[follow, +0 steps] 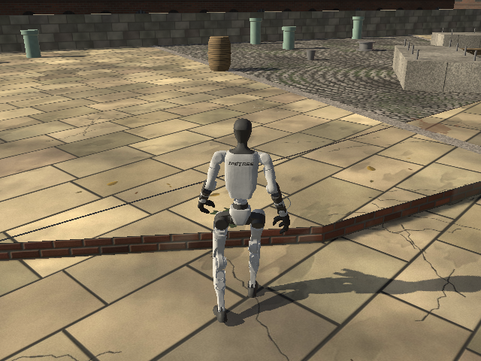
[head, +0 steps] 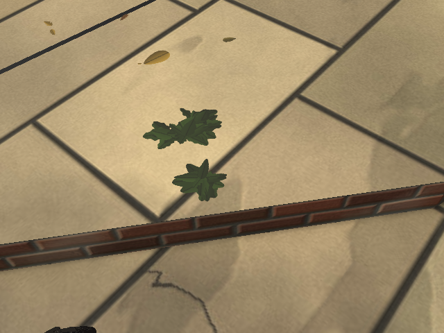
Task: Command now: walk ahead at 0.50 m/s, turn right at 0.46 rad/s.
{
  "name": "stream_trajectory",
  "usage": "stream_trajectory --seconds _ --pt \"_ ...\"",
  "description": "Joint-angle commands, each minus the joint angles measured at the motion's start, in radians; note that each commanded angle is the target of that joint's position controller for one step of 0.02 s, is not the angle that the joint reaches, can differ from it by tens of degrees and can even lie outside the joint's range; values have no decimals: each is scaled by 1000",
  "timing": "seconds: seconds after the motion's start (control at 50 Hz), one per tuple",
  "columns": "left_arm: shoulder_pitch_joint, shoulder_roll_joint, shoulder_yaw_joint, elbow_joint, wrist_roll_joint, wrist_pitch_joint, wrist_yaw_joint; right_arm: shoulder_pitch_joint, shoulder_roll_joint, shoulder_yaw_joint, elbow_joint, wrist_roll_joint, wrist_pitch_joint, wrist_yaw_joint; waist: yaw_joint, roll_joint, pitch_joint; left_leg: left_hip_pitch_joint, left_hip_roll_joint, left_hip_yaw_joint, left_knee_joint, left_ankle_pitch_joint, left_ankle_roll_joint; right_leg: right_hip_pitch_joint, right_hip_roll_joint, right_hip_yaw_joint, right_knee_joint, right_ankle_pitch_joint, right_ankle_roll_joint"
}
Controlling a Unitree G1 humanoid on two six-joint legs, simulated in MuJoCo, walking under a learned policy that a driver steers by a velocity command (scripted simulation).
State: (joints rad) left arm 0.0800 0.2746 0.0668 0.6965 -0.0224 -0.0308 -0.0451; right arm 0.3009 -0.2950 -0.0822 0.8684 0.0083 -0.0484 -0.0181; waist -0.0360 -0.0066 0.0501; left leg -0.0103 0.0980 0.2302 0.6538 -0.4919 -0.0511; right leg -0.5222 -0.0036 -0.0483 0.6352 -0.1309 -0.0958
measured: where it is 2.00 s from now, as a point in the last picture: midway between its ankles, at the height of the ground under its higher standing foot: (200, 182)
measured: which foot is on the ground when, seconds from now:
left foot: up 0.00-0.50, down 0.52-1.00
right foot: down 0.00-0.54, up 0.56-0.84, down 0.86-1.00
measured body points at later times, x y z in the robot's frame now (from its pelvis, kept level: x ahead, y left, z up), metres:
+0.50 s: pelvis +0.28 +0.01 +0.01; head +0.32 +0.00 +0.46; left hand +0.32 +0.30 -0.11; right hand +0.49 -0.22 -0.09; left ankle +0.43 +0.11 -0.71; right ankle +0.11 -0.08 -0.71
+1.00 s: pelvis +0.55 +0.02 +0.02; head +0.57 +0.02 +0.47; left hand +0.67 +0.29 -0.06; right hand +0.71 -0.21 -0.10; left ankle +0.43 +0.11 -0.71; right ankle +0.60 -0.08 -0.71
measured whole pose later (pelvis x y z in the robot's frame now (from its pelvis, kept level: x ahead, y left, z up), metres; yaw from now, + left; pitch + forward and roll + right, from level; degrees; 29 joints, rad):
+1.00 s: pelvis +0.55 +0.02 +0.02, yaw +16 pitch +3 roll +0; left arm 0.14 0.22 0.00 0.69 0.02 -0.08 -0.01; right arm 0.30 -0.26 -0.03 0.72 0.01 0.01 -0.03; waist -0.03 0.02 -0.04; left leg -0.14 -0.08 -0.17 0.51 -0.37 0.05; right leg -0.34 -0.01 -0.04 0.54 -0.17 -0.01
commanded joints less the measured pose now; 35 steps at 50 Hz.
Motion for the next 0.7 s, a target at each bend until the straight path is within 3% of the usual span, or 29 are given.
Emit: stream_trajectory --seconds 0.02,0.04,0.06,0.08,0.1,0.12,0.18,0.3,0.4,0.44,0.46,0.5,0.52,0.54,0.56,0.58,0.6,0.62,0.64,0.66,0.7 --pt "372 268 82 -3 3 -14 22 -3 -69 17 -123 1 -73 19 153 -167 -433 -741 -116 -296 734 -110 27 935 -349 885 -333 -255 -327" --pt "346 203 63 14 13 -27 19 -93 -123 2 -142 43 -90 29 170 -112 -300 -823 -64 -307 731 -14 51 861 -323 724 -346 -169 -267" --pt "283 177 54 7 9 -35 20 -117 -115 8 -146 35 -99 25 133 -55 -215 -797 -12 -298 650 79 70 720 -284 582 -334 -66 -224" --pt "207 139 41 -3 10 -36 20 -128 -117 4 -134 9 -98 17 94 -18 -154 -734 24 -290 570 132 67 578 -250 479 -341 58 -195" --pt "164 106 27 -17 24 -38 22 -107 -120 -2 -124 -2 -86 15 57 -23 -132 -658 47 -296 534 174 68 485 -224 415 -371 149 -182" --pt "152 113 27 -19 29 -42 23 -84 -116 -3 -120 -2 -73 18 36 -51 -128 -607 52 -297 509 188 58 424 -222 398 -394 209 -192" --pt "165 138 32 4 17 -57 31 -88 -79 5 -116 -10 -46 18 22 -31 -89 -615 55 -274 391 268 25 371 -192 271 -448 309 -182" --pt "206 149 25 49 29 -62 48 -247 -44 23 -146 7 -49 34 92 -42 -26 -619 18 -239 41 630 34 396 -144 87 -514 235 -93" --pt "250 154 27 103 26 -56 50 -343 -46 29 -188 16 -54 58 129 -33 20 -678 -26 -240 -98 606 77 576 -207 38 -486 289 -75" --pt "233 164 30 105 25 -44 57 -343 -51 29 -200 12 -57 72 111 -45 9 -675 -52 -223 -117 514 105 644 -228 21 -415 463 -58" --pt "212 178 34 98 26 -39 63 -318 -63 25 -201 8 -56 75 89 -64 -21 -632 -78 -196 -112 460 123 664 -229 7 -353 642 -46" --pt "183 199 37 83 27 -20 81 -178 -115 -2 -179 2 -51 71 8 -95 -125 -460 -150 -136 -108 373 169 675 -213 -23 -114 978 -18" --pt "176 194 32 74 27 -14 90 -36 -163 -26 -150 2 -51 63 -68 -68 -204 -242 -156 -168 -166 453 208 576 -181 -49 95 919 14" --pt "232 147 10 45 54 -29 92 99 -262 -54 -136 -2 -43 50 -82 94 -333 108 46 -448 -113 590 302 286 -112 -69 421 503 58" --pt "295 50 -24 33 56 -60 67 99 -257 -52 -145 6 -43 48 -22 298 -438 420 246 -977 -246 445 493 -127 113 41 746 -409 123" --pt "221 143 -7 28 20 -96 42 103 -188 -31 -143 11 -41 47 -77 163 -423 423 209 -960 -316 243 441 -244 41 196 791 -391 89" --pt "120 157 -6 -10 -10 -112 31 47 -150 -22 -160 3 -37 39 -76 104 -280 288 178 -823 -344 227 394 -283 -5 175 746 -304 74" --pt "84 139 -11 -19 4 -116 35 -24 -135 -14 -179 0 -36 36 -32 -7 -167 103 147 -728 -368 374 372 -250 -44 155 655 -255 78" --pt "75 149 -3 -25 32 -109 46 -68 -117 -8 -196 -3 -36 32 2 -37 -134 -15 127 -670 -382 519 360 -180 -71 150 572 -236 90" --pt "90 142 -2 -33 43 -96 50 -91 -121 -5 -210 -11 -34 28 35 -15 -115 -108 104 -636 -400 611 363 -112 -78 147 541 -239 104" --pt "137 108 -9 -35 49 -75 56 -118 -133 -10 -224 -8 -32 24 71 22 -109 -225 63 -545 -410 741 362 -42 -72 113 433 -228 138"
Keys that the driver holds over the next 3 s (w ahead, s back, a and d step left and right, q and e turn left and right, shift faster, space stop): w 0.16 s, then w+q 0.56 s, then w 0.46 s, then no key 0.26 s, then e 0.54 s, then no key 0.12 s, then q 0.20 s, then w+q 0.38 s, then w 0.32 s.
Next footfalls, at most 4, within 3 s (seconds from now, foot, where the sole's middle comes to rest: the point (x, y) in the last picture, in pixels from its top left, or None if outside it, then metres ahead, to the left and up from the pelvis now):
0.52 left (195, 325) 0.47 0.11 -0.75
0.86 right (255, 265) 0.64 -0.08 -0.75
1.40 left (159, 183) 0.85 0.21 -0.59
1.94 right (236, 160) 0.93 -0.03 -0.59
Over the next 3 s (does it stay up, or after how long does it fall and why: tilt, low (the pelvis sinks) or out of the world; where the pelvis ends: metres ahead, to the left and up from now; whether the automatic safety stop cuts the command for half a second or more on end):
stays up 1.09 0.08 0.19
